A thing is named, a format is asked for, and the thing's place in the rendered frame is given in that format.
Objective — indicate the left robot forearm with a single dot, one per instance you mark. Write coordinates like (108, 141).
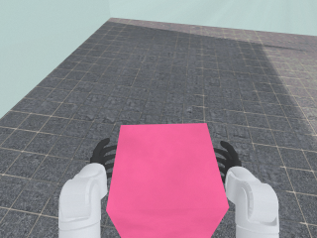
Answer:
(79, 204)

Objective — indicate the carton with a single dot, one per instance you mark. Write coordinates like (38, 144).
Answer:
(166, 182)

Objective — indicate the robot left hand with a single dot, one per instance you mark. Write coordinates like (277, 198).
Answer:
(99, 158)

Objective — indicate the right robot forearm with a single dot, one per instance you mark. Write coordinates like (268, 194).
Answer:
(256, 204)

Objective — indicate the robot right hand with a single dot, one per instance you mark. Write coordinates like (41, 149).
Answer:
(232, 158)

